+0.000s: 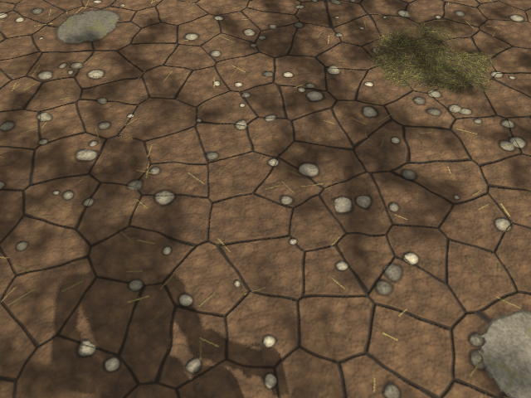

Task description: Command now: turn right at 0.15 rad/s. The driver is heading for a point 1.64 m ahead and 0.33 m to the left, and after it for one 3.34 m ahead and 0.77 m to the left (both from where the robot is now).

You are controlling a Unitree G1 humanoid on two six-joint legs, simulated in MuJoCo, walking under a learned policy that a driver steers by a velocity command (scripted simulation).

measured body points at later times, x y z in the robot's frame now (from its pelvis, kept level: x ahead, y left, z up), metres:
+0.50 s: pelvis -0.01 +0.01 +0.01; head -0.01 +0.01 +0.46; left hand +0.03 +0.26 -0.14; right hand +0.05 -0.24 -0.14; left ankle -0.02 +0.11 -0.74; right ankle +0.00 -0.11 -0.74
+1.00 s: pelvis -0.01 +0.01 +0.01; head -0.01 +0.01 +0.46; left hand -0.01 +0.24 -0.15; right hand -0.01 -0.23 -0.15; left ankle -0.02 +0.11 -0.74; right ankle +0.00 -0.11 -0.74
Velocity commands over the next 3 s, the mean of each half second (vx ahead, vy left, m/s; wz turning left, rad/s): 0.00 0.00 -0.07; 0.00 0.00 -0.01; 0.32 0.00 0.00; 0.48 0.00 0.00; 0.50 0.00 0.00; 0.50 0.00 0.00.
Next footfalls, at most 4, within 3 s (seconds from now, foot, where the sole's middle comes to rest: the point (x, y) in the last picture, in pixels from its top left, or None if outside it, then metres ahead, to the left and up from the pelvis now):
0.02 left None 0.02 0.11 -0.77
1.74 left None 0.43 0.06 -0.82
2.24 right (292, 311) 0.75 -0.05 -0.82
2.76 left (234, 226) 1.05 0.14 -0.82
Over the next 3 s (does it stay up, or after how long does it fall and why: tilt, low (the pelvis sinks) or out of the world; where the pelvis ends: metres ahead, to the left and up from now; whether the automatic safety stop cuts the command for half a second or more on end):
stays up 1.01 0.08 -0.03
